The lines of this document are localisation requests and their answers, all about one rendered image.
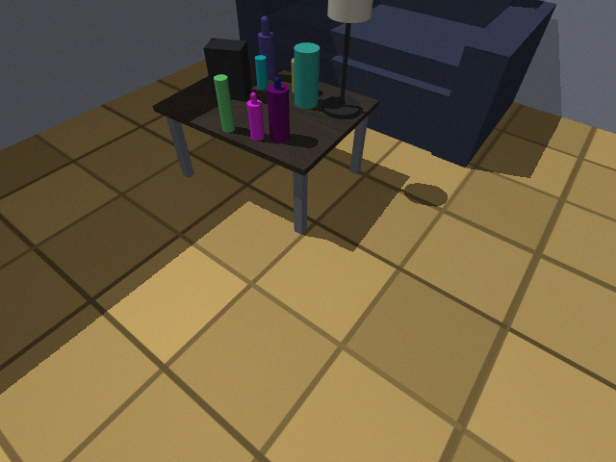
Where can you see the desk lamp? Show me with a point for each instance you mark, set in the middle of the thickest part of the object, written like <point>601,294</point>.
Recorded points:
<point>347,11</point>

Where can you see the coffee table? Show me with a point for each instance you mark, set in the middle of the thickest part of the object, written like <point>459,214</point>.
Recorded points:
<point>313,134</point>

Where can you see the sofa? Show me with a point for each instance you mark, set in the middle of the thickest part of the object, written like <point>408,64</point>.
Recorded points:
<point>444,71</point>

